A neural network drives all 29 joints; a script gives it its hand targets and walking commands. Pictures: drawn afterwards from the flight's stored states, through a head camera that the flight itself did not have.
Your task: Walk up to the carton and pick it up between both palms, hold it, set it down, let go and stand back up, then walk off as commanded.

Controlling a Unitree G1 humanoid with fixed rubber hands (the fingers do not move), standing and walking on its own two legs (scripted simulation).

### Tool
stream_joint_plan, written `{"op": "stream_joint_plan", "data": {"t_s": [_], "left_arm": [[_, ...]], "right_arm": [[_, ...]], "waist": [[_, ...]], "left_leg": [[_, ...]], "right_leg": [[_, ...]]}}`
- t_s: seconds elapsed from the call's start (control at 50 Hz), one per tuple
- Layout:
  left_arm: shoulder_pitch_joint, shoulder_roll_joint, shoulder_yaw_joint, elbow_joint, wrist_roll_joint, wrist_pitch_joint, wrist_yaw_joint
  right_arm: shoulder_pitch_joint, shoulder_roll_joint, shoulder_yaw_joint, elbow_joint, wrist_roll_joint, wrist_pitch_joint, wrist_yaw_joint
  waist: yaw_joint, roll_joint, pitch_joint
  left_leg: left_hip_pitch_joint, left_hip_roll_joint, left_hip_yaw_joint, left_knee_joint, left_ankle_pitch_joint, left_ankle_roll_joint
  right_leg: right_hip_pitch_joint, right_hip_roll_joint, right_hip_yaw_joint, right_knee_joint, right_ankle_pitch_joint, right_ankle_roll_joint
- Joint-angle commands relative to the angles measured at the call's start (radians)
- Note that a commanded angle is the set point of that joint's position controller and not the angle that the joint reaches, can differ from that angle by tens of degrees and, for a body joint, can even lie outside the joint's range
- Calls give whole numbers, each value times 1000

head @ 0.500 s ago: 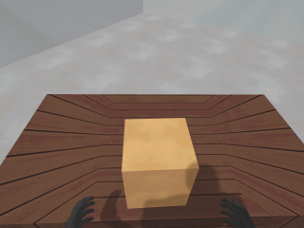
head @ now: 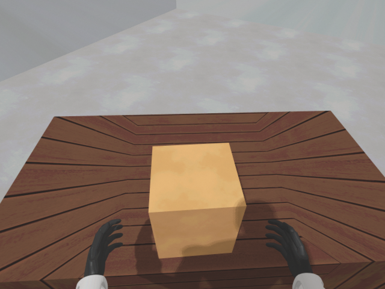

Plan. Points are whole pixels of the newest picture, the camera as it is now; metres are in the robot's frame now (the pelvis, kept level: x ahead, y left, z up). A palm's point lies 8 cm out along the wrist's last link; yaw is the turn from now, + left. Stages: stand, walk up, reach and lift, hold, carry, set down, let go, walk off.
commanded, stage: reach and lift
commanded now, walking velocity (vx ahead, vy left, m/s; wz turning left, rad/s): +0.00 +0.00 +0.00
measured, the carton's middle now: (193, 201) +0.40 +0.03 -0.09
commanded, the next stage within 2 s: none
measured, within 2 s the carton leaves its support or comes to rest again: neither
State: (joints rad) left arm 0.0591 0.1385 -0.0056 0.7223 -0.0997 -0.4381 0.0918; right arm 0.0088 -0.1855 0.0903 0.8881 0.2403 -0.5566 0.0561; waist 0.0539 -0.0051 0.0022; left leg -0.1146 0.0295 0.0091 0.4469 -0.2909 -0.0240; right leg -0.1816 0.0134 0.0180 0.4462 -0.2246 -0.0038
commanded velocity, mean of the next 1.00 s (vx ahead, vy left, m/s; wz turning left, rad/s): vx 0.00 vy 0.00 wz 0.00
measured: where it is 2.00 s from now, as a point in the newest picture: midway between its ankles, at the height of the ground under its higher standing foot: outside the picture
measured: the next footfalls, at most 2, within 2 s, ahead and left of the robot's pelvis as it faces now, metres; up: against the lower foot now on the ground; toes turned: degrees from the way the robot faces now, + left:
none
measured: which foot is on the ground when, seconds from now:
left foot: down 0.00-1.00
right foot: down 0.00-1.00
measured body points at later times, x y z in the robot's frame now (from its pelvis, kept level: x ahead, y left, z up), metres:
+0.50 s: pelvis +0.01 +0.00 +0.01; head +0.00 +0.00 +0.46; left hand +0.28 +0.23 +0.01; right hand +0.32 -0.18 +0.01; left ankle -0.03 +0.13 -0.74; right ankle +0.01 -0.12 -0.74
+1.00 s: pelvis +0.01 +0.00 +0.01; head +0.01 +0.00 +0.46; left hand +0.35 +0.23 +0.07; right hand +0.39 -0.18 +0.07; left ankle -0.03 +0.13 -0.74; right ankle +0.01 -0.12 -0.74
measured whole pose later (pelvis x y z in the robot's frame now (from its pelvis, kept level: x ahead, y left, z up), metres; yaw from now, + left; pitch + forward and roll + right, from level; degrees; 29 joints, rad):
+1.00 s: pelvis +0.01 +0.00 +0.01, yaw +1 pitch +2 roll -1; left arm -0.37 0.15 0.13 0.60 -0.07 0.05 0.05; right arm -0.49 -0.25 0.04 0.85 0.27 -0.12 -0.02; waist 0.06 0.01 -0.05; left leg -0.15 0.04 0.00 0.34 -0.23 -0.02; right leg -0.18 0.02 0.00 0.28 -0.14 0.00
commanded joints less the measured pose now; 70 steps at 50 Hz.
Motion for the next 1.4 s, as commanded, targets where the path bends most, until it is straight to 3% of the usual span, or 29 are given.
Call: {"op": "stream_joint_plan", "data": {"t_s": [0.0,0.26,0.44,0.82,1.22,1.28,1.38], "left_arm": [[-134,64,31,-116,0,8,-6],[-238,69,85,-233,7,148,-31],[-341,70,102,-286,8,251,-36],[-609,85,136,-297,23,439,-39],[-951,136,154,-79,18,462,-35],[-1003,134,144,14,14,435,-32],[-1034,125,131,206,20,309,-24]], "right_arm": [[-152,-84,-12,-118,8,1,-14],[-280,-86,-17,-213,12,115,-58],[-394,-112,-39,-253,12,214,-67],[-697,-169,-71,-209,23,380,-71],[-1042,-212,-78,11,53,455,-80],[-1091,-201,-73,94,54,452,-77],[-1112,-165,-50,252,58,384,-69]], "waist": [[5,-1,-81],[5,4,-152],[4,16,-187],[5,18,-281],[12,1,-429],[10,-2,-432],[18,1,-471]], "left_leg": [[-71,-42,46,-72,252,-34],[-14,-48,51,-86,367,-35],[11,-43,43,-99,401,-38],[8,-43,48,-110,459,-39],[-78,-52,52,-80,468,-35],[-108,-50,47,-65,458,-32],[-151,-43,41,-13,484,-31]], "right_leg": [[82,16,8,-83,87,-21],[138,19,11,-123,208,-9],[147,28,-2,-149,206,-12],[171,41,-28,-167,251,-8],[161,35,-37,-143,319,6],[132,32,-39,-135,298,4],[75,26,-43,-98,304,-4]]}}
